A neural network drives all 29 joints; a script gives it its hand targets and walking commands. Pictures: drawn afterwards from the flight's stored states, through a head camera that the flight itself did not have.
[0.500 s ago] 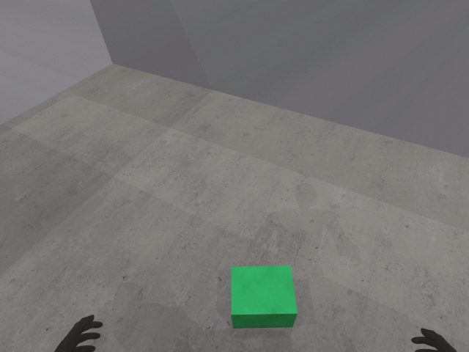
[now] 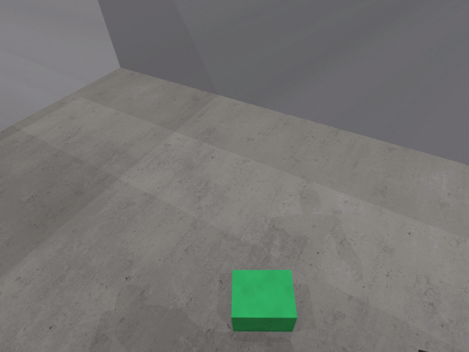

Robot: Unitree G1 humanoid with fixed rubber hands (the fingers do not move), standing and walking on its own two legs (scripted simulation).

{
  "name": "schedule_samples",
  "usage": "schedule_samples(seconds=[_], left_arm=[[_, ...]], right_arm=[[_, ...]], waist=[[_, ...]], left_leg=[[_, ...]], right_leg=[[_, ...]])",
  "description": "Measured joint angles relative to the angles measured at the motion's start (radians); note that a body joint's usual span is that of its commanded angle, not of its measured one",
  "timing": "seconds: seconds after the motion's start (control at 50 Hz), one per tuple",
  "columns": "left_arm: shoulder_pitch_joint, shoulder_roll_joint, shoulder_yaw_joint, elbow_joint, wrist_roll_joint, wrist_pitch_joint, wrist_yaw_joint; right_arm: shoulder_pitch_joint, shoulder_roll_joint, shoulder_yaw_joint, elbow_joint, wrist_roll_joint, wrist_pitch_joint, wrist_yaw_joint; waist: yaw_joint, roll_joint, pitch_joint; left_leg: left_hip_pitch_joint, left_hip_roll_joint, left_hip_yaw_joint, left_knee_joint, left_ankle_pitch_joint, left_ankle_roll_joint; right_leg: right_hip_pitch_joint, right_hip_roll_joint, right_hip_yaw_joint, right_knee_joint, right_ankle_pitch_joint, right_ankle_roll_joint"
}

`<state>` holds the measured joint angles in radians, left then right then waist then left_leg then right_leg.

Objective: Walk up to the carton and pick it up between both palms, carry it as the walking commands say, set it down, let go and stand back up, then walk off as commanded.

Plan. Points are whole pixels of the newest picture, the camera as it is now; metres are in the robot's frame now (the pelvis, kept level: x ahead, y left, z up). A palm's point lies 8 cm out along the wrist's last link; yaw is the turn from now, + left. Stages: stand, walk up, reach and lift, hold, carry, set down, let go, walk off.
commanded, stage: walk up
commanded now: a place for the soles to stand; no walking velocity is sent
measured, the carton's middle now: (262, 300) +0.48 -0.05 -0.70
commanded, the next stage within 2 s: reach and lift in 1.44 s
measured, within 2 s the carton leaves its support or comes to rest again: neither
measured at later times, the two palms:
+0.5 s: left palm out of the picture +0.16 +0.29 -0.10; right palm out of the picture +0.14 -0.34 -0.11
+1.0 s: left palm out of the picture +0.14 +0.30 -0.10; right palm out of the picture +0.12 -0.33 -0.10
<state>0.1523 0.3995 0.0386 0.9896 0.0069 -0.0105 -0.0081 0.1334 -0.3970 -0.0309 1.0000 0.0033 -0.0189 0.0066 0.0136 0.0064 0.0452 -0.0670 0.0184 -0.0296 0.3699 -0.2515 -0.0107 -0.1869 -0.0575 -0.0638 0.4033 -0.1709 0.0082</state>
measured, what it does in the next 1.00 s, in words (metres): stands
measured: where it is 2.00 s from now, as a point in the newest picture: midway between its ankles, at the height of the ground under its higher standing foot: outside the picture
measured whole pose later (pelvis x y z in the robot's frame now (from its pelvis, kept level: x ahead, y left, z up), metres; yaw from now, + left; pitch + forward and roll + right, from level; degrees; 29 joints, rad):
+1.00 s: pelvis +0.04 -0.01 +0.00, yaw -1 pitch -4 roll +0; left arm 0.15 0.38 0.03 0.94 0.01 0.00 0.00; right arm 0.19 -0.41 -0.03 0.93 0.00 -0.01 -0.01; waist 0.00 0.01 0.07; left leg -0.06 0.03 0.01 0.43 -0.30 -0.02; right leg -0.14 -0.03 -0.06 0.47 -0.25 0.00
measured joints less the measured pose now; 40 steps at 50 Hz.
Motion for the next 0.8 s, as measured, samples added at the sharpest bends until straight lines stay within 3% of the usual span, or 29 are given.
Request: schedule_samples(seconds=[0.14, 0.26, 0.36, 0.8], left_arm=[[0.052, -0.002, 0.018, -0.047, 0.018, 0.003, -0.012], [0.059, -0.018, 0.012, -0.081, 0.014, 0.001, -0.004], [0.043, -0.016, 0.000, -0.085, 0.005, 0.014, -0.002], [-0.022, -0.012, -0.007, -0.070, 0.000, 0.016, 0.011]], right_arm=[[0.073, -0.013, -0.020, -0.054, -0.016, 0.002, -0.009], [0.091, -0.031, -0.013, -0.084, -0.011, -0.008, -0.019], [0.100, -0.022, -0.004, -0.091, -0.010, -0.009, -0.018], [0.047, -0.017, 0.001, -0.089, -0.002, 0.011, -0.021]], waist=[[-0.010, 0.007, 0.005], [-0.013, 0.025, 0.032], [-0.012, 0.004, 0.034], [-0.015, 0.005, 0.026]], left_leg=[[0.002, 0.025, 0.004, 0.062, -0.062, -0.007], [-0.055, 0.022, 0.022, 0.116, -0.072, 0.041], [-0.016, 0.011, 0.024, 0.073, -0.061, -0.018], [0.001, 0.013, 0.029, 0.097, -0.085, -0.011]], right_leg=[[-0.013, 0.024, 0.004, 0.079, -0.049, -0.013], [0.003, 0.037, -0.009, 0.073, -0.074, -0.030], [0.015, 0.022, -0.004, 0.093, -0.107, -0.008], [0.041, 0.025, 0.000, 0.094, -0.115, -0.008]])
